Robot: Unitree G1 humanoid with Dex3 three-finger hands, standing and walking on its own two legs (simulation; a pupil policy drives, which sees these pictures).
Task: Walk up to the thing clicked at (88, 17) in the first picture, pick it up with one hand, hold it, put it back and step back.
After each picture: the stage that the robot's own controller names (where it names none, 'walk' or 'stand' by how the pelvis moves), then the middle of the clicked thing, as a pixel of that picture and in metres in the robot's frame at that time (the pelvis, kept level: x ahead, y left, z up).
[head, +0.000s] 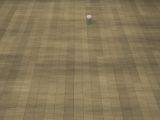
stand; (88, 20) +1.83 -0.10 -0.72
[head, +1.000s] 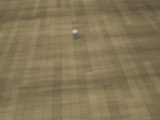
walk; (75, 34) +1.68 +0.20 -0.70
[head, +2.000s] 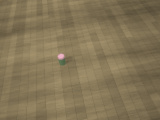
walk; (61, 59) +1.06 +0.30 -0.72
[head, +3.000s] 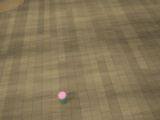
walk; (62, 98) +0.64 +0.21 -0.72
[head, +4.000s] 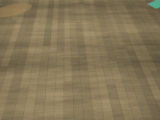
walk; out of the picture +0.41 +0.12 -0.71
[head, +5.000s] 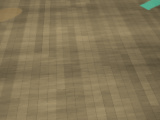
stand; out of the picture +0.33 +0.14 -0.72
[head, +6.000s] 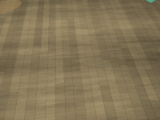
stand; out of the picture +0.33 +0.16 -0.71
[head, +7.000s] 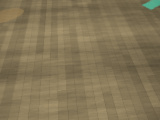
stand; out of the picture +0.32 +0.15 -0.73
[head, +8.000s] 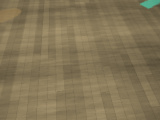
stand; out of the picture +0.31 +0.16 -0.73
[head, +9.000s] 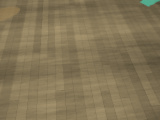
go down; out of the picture +0.30 +0.16 -0.73
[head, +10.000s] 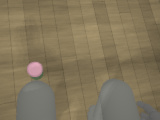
go down; (35, 71) +0.39 +0.17 -0.35
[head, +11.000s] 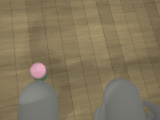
go down; (39, 72) +0.39 +0.17 -0.31
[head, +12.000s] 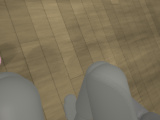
close in; out of the picture +0.39 +0.20 -0.23
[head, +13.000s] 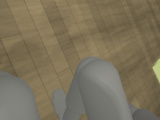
close; out of the picture +0.39 +0.21 -0.22
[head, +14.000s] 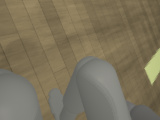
lift; out of the picture +0.38 +0.21 -0.23
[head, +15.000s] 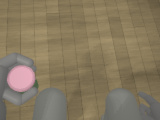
lift; (24, 82) +0.31 +0.20 -0.03
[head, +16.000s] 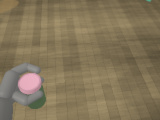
hold; (33, 91) +0.31 +0.17 +0.02
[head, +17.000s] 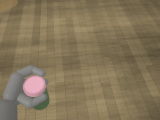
hold; (37, 93) +0.31 +0.16 +0.01
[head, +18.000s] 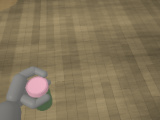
crouch; (40, 94) +0.31 +0.15 +0.00
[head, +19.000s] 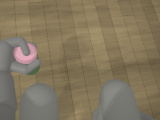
lower; (28, 60) +0.41 +0.17 -0.10
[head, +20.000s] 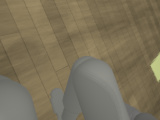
lower; out of the picture +0.42 +0.24 -0.22
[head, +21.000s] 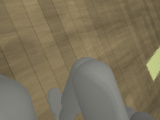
lower; out of the picture +0.41 +0.24 -0.23
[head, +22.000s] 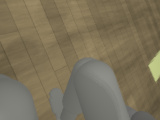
lower; out of the picture +0.41 +0.23 -0.23
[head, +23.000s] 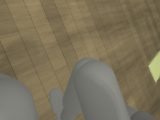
lower; out of the picture +0.40 +0.23 -0.23
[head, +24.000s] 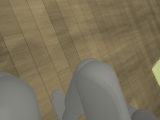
loosen; out of the picture +0.38 +0.20 -0.23
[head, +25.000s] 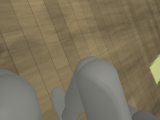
withdraw; out of the picture +0.37 +0.19 -0.23
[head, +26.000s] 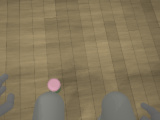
walk; (54, 86) +0.38 +0.13 -0.43
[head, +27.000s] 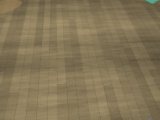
stand; out of the picture +0.30 +0.11 -0.66
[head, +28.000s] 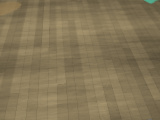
stand; out of the picture +0.32 +0.12 -0.66
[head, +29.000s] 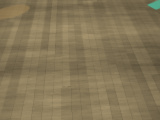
stand; out of the picture +0.32 +0.11 -0.71
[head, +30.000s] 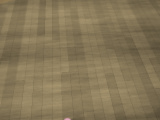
walk; out of the picture +0.37 +0.08 -0.70
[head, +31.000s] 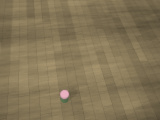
walk; (64, 96) +0.52 +0.10 -0.71
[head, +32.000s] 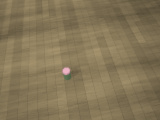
walk; (66, 73) +0.77 +0.20 -0.70
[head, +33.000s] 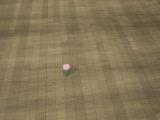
stand; (66, 70) +0.95 +0.15 -0.71
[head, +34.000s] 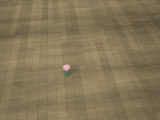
stand; (66, 70) +0.96 +0.15 -0.73
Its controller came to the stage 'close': yes
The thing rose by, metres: 0.72
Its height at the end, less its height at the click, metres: +0.00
